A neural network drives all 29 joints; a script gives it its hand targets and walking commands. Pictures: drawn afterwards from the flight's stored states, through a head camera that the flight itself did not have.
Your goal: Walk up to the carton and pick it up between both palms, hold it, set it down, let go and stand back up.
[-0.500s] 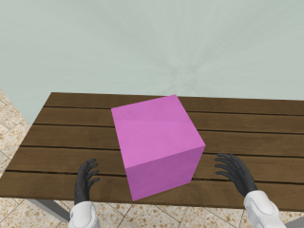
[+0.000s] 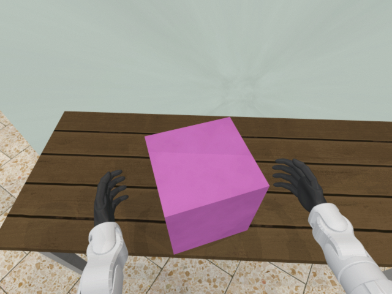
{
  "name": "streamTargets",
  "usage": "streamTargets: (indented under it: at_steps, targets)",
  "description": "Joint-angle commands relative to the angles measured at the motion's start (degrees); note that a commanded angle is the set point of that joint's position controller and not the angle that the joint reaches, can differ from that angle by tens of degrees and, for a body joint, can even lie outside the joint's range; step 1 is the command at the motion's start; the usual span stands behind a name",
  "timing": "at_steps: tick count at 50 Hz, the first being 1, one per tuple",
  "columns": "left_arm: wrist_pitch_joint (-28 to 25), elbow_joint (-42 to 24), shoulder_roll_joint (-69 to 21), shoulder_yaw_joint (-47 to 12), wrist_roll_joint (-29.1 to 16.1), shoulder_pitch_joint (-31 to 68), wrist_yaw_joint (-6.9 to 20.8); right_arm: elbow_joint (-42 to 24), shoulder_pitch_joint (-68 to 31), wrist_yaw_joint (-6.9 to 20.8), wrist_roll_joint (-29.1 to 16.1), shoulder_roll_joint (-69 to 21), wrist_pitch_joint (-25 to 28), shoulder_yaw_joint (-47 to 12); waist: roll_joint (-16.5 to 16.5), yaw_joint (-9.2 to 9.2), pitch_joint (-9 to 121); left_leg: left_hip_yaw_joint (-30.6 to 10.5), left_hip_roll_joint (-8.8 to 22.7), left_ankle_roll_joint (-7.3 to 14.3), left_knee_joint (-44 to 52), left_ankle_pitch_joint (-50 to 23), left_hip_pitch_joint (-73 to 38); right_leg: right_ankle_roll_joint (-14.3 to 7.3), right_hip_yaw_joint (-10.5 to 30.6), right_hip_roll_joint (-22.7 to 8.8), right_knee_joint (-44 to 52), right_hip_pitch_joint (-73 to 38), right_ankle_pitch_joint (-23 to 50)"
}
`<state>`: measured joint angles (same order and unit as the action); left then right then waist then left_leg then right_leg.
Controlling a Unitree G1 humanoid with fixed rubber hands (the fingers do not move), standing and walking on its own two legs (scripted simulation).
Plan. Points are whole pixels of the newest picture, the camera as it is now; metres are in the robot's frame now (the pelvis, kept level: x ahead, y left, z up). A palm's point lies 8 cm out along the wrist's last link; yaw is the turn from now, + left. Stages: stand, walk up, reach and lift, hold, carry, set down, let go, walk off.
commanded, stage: reach and lift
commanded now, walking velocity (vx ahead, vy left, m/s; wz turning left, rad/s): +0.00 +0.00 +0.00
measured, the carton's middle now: (200, 187) +0.37 +0.04 -0.07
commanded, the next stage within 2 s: none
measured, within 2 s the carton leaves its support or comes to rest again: neither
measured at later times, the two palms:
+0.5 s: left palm (96, 186) +0.28 +0.23 +0.07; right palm (293, 152) +0.39 -0.15 +0.07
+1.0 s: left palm (92, 163) +0.32 +0.25 +0.09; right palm (279, 121) +0.45 -0.13 +0.10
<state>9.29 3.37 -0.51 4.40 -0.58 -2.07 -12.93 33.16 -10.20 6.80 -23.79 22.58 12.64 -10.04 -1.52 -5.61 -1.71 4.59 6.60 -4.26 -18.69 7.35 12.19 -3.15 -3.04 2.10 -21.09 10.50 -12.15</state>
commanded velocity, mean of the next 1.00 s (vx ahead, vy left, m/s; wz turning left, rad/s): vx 0.00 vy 0.00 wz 0.00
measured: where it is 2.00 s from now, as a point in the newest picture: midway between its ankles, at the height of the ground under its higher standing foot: outside the picture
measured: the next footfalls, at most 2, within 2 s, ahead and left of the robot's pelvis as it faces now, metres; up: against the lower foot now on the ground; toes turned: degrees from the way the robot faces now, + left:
none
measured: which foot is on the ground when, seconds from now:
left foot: down 0.00-1.00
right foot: down 0.00-1.00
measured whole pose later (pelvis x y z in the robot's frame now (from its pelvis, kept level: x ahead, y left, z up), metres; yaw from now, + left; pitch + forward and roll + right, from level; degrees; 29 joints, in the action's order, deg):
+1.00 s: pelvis -0.02 +0.00 +0.00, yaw +0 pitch +11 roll +0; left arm 29.2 6.3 3.7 11.2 -5.0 25.6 -9.5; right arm 42.9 -46.2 2.9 -23.8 24.9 -7.4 -8.8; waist 1.1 -9.5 1.9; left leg 3.7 6.8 -3.9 -19.7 4.9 25.2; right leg -2.6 -3.6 2.3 -21.2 22.9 -9.2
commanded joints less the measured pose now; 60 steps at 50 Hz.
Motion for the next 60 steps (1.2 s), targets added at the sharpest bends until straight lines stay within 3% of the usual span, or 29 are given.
streamTargets:
  at_steps: [1,3,4,6,7,8,9,12,15,16,18,20,24,25,28,29,31,32,34,36,43,47,49,50,52,55,56,57,60]
  targets:
    - [1.03,-17.1,1.76,-0.3,-0.88,13.87,0.41,-13.7,-21.85,-0.51,-0.29,12.4,0.5,6.26,-2.9,-0.55,23.06,-1.58,-5.83,3.41,-1.18,-15.93,-12.28,0.8,4.3,1.76,4.34,-2.32,17.44]
    - [2.75,-18.29,1.88,-0.56,-0.4,11.67,0.75,-14.22,-18.54,-0.91,-0.34,12.3,-1.05,5.57,-0.92,0.54,22.2,-1.34,-6.57,2.89,-2.21,-19.82,-13.21,0.94,5.29,0.69,3.9,-3.75,26.17]
    - [2.99,-20.36,2.56,1.35,-0.22,10.43,1.03,-14.68,-17.96,-1.22,-1.18,12.29,-1.26,4.73,-3.98,-0.71,23.64,-1.58,-6.85,3.64,-2.03,-19.9,-11.57,2.1,5.99,0.49,3.38,-7.09,28.23]
    - [4.96,-19.11,3.56,1.54,-0.55,15.93,1.16,-14.46,-24.59,-1.84,0.96,13.75,-3.0,7.6,-2.07,0.03,24.04,-1.08,-6.6,3.13,-1.67,-17.81,-12.0,2.18,4.74,0.81,3.72,-4.91,24.15]
    - [5.84,-20.06,4.23,2.7,0.03,15.35,1.19,-13.61,-22.71,-1.74,-0.3,11.06,-4.42,4.21,-1.89,-2.07,22.09,-1.0,-6.49,3.8,-1.13,-17.62,-11.17,2.1,5.55,0.85,4.07,-3.71,21.75]
    - [6.84,-20.37,3.22,1.1,-0.65,16.23,1.55,-14.79,-24.82,-1.89,-0.77,12.67,-4.93,5.95,-0.51,-0.07,23.06,-1.3,-6.59,3.19,-1.3,-16.26,-12.65,1.46,4.83,0.77,4.58,-3.52,20.18]
    - [7.17,-22.65,3.07,1.64,-0.96,16.85,1.02,-15.18,-25.53,-1.29,-0.76,12.56,-5.75,5.52,-2.35,-2.14,23.97,-1.67,-6.06,3.44,-1.32,-18.18,-12.93,1.45,4.5,1.62,4.46,-2.22,17.53]
    - [9.45,-21.76,3.16,0.34,-1.79,20.53,0.69,-11.13,-28.97,-1.63,-0.05,12.69,-8.08,8.35,-0.21,0.34,20.72,-1.77,-5.64,3.49,-0.72,-10.52,-11.93,1.22,4.67,1.18,5.77,1.12,9.84]
    - [11.49,-19.12,7.5,4.24,-2.76,25.35,0.71,-14.39,-35.01,-2.61,0.68,12.42,-9.81,7.77,-1.63,-1.79,24.87,-0.91,-6.38,4.63,-0.8,-10.46,-7.11,2.04,6.14,0.41,4.54,-2.82,12.5]
    - [12.95,-17.9,5.1,1.58,-1.87,26.93,0.63,-10.4,-35.2,-2.53,-0.59,12.84,-10.92,7.4,1.68,-0.77,24.69,-1.29,-5.81,3.77,-0.99,-10.3,-9.59,1.53,5.49,0.95,4.43,-0.65,11.41]
    - [13.96,-19.62,4.15,1.34,-3.17,26.71,0.6,-10.84,-36.6,-1.72,-0.27,13.17,-11.6,8.57,0.82,-0.17,26.11,-1.63,-5.44,3.22,-1.47,-13.52,-11.7,1.79,3.95,1.58,4.61,0.78,12.64]
    - [15.35,-19.59,7.98,3.93,-3.31,32.35,0.52,-13.1,-42.09,-2.6,-0.74,14.09,-12.37,7.41,0.36,-2.39,31.06,-1.3,-5.62,3.39,-2.73,-14.18,-11.29,1.79,4.07,1.64,3.55,-0.75,14.17]
    - [17.04,-19.16,7.51,3.27,-4.67,33.66,1.53,-12.13,-46.06,-3.49,-0.47,13.32,-14.5,7.65,-1.66,-0.52,34.46,-1.42,-5.56,3.48,-2.88,-17.15,-9.82,2.71,4.72,1.86,2.84,-3.21,20.07]
    - [17.2,-21.79,9.82,5.1,-4.67,35.73,1.73,-13.29,-46.58,-3.77,-1.28,13.26,-14.6,7.21,0.69,-1.34,37.03,-1.11,-6.22,3.13,-3.02,-18.23,-9.98,2.56,4.53,1.69,2.21,-5.34,21.66]
    - [19.0,-18.73,11.29,7.53,-4.49,36.71,2.04,-13.82,-50.47,-4.79,-1.63,13.67,-15.53,5.8,-2.38,-3.9,37.63,-0.13,-6.55,3.46,-3.58,-20.64,-7.49,4.3,4.59,1.64,0.99,-7.87,26.24]
    - [19.54,-18.53,10.65,7.2,-4.21,39.67,2.11,-14.92,-53.35,-4.88,-1.66,14.1,-15.87,7.16,-1.03,-3.06,37.31,-0.88,-6.19,3.02,-3.21,-19.44,-7.22,3.66,4.73,1.61,0.69,-7.34,24.86]
    - [21.33,-15.73,9.8,7.59,-3.85,36.95,2.45,-6.65,-51.75,-4.72,-2.12,14.68,-18.18,5.7,-1.3,-3.37,34.95,-0.36,-6.23,3.24,-2.64,-18.9,-6.56,3.83,4.49,1.47,1.38,-7.24,23.49]
    - [20.96,-14.42,11.36,8.97,-4.4,39.43,2.67,-8.84,-54.41,-5.43,-1.32,14.37,-18.31,5.9,-5.08,-3.82,34.55,-0.41,-6.12,3.58,-2.82,-16.66,-4.55,4.54,5.19,1.85,1.14,-7.7,22.9]
    - [20.94,-17.2,11.86,8.7,-4.65,39.18,2.95,-10.68,-54.9,-6.13,-0.81,13.45,-18.26,5.47,-4.87,-2.33,38.33,-0.3,-6.5,3.76,-2.57,-18.22,-2.74,5.83,6.28,0.11,-0.65,-12.15,31.62]
    - [20.91,-13.98,12.47,9.26,-5.16,43.45,3.08,-7.79,-58.81,-5.89,-1.19,13.81,-18.94,4.85,-5.34,-4.2,37.22,0.01,-6.73,3.28,-2.2,-15.99,-1.22,6.59,5.75,0.18,-0.91,-10.72,30.69]
    - [18.01,-12.29,12.81,7.69,-5.22,48.83,2.98,-4.05,-63.73,-4.17,-0.47,12.26,-18.35,6.35,-0.93,-3.23,42.74,-0.59,-5.78,2.67,-2.68,-14.76,-1.75,5.36,4.71,0.69,-0.48,-5.48,22.6]
    - [17.37,-5.82,10.71,7.76,-4.44,45.31,3.4,2.42,-62.95,-3.68,-0.82,11.79,-17.08,3.44,-3.13,-5.34,39.75,-0.03,-6.48,2.82,-3.75,-20.48,-3.26,5.98,4.07,0.57,-0.48,-6.82,28.98]
    - [15.24,-8.37,10.04,8.42,-2.18,44.89,3.6,3.54,-60.75,-3.72,1.18,12.65,-15.82,6.9,-0.49,-2.27,42.93,-0.83,-5.95,1.37,-4.24,-21.32,-4.42,5.64,3.32,1.44,-0.76,-5.51,27.91]
    - [14.5,-7.1,9.98,8.51,-2.36,45.07,3.78,4.1,-61.16,-3.68,1.35,11.3,-15.24,5.98,0.99,-3.21,42.7,-0.5,-6.08,1.52,-4.77,-21.07,-4.44,5.24,3.59,1.57,-0.3,-4.66,25.74]
    - [13.63,-6.7,9.05,8.66,-2.36,40.19,4.08,2.4,-59.31,-3.58,1.99,11.42,-13.56,5.66,-2.76,-3.8,44.33,-0.53,-6.06,1.51,-5.66,-26.73,-6.44,5.01,2.97,2.98,-1.35,-5.39,31.91]
    - [9.15,-0.88,6.32,4.92,-1.84,44.08,5.0,10.55,-59.2,-2.8,4.43,8.42,-11.7,7.33,-0.39,-1.71,39.87,-1.33,-6.0,1.83,-4.58,-19.84,-4.87,4.35,2.74,2.47,0.36,-0.82,20.74]
    - [5.97,-1.73,6.78,6.28,-1.23,42.87,4.05,7.77,-59.26,-2.32,4.69,7.75,-9.3,7.95,-0.06,-3.83,42.26,-0.89,-5.89,1.7,-4.93,-19.93,-4.71,4.27,1.91,2.92,-0.26,1.13,19.68]
    - [4.17,-0.53,6.53,7.16,-0.45,43.68,3.79,8.2,-60.01,-2.03,5.82,8.66,-7.58,8.12,-2.6,-4.23,44.2,-1.16,-5.6,1.99,-5.76,-21.38,-4.77,4.37,1.69,2.99,-0.83,2.28,21.25]
    - [-3.7,0.86,6.08,5.55,-0.48,48.29,3.18,10.73,-62.22,-0.84,6.63,6.89,-2.65,8.62,0.71,-4.89,46.14,-0.97,-5.93,2.17,-6.35,-21.34,-1.94,3.31,2.14,2.24,-1.6,3.12,19.75]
